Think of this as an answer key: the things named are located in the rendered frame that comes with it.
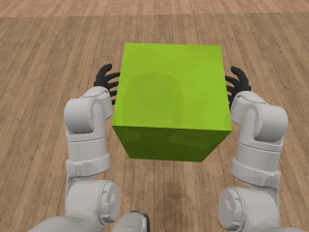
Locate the robot right forearm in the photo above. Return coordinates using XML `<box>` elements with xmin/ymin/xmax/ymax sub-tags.
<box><xmin>230</xmin><ymin>91</ymin><xmax>289</xmax><ymax>219</ymax></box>

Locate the robot left shin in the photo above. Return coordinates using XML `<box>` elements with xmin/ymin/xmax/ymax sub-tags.
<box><xmin>130</xmin><ymin>209</ymin><xmax>142</xmax><ymax>215</ymax></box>

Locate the robot right hand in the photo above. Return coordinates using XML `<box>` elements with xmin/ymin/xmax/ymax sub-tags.
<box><xmin>224</xmin><ymin>66</ymin><xmax>251</xmax><ymax>112</ymax></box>

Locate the robot left hand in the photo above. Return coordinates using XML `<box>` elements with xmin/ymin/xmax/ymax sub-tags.
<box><xmin>94</xmin><ymin>63</ymin><xmax>121</xmax><ymax>105</ymax></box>

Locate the robot left thigh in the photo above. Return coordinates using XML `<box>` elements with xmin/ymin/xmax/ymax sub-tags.
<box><xmin>110</xmin><ymin>212</ymin><xmax>147</xmax><ymax>232</ymax></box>

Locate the left robot upper arm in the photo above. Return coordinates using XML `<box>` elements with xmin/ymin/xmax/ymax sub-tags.
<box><xmin>27</xmin><ymin>180</ymin><xmax>120</xmax><ymax>232</ymax></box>

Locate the robot left forearm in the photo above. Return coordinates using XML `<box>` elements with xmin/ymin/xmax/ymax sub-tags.
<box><xmin>64</xmin><ymin>86</ymin><xmax>113</xmax><ymax>214</ymax></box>

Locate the carton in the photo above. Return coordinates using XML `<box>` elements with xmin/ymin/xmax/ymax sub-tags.
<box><xmin>111</xmin><ymin>43</ymin><xmax>233</xmax><ymax>162</ymax></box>

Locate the right robot upper arm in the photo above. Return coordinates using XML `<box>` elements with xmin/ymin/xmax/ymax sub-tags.
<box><xmin>218</xmin><ymin>187</ymin><xmax>306</xmax><ymax>232</ymax></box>

